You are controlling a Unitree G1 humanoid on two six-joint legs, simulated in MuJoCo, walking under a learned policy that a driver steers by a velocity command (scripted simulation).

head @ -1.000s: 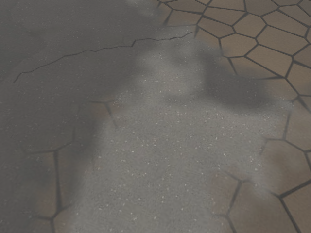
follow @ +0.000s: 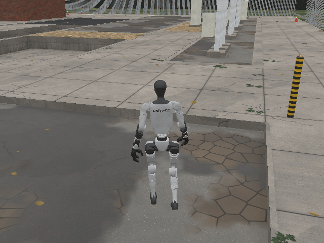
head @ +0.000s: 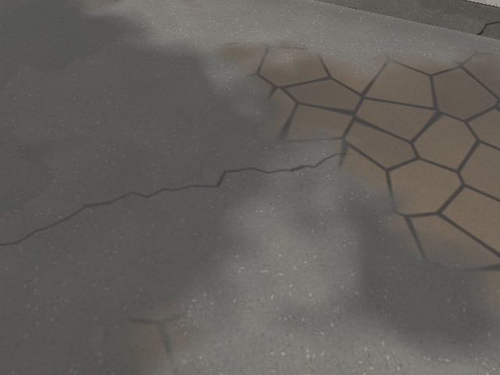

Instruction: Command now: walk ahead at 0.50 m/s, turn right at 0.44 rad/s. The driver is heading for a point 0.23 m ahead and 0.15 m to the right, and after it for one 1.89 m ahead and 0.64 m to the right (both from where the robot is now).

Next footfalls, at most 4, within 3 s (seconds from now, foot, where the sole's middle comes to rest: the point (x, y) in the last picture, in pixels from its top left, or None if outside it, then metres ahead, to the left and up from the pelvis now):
0.38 right None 0.26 -0.11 -0.77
0.90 left None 0.35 0.05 -0.77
1.32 right None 0.45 -0.28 -0.77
1.84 left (364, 263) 0.82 -0.29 -0.77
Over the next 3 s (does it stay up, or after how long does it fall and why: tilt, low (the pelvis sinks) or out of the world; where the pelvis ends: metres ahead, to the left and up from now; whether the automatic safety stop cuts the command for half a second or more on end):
stays up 0.97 -0.45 0.00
